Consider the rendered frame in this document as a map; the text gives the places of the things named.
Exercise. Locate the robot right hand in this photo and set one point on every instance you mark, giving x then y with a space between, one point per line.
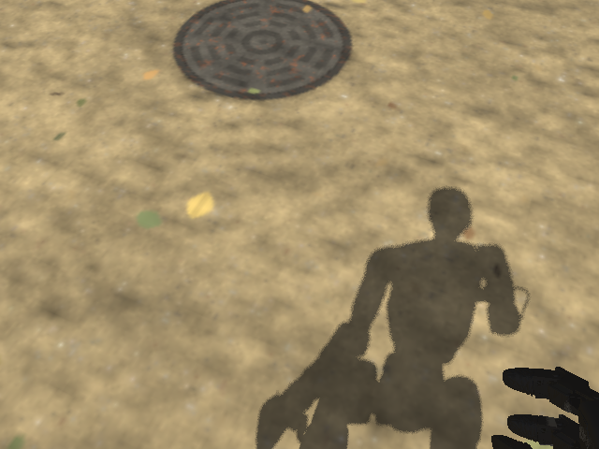
563 389

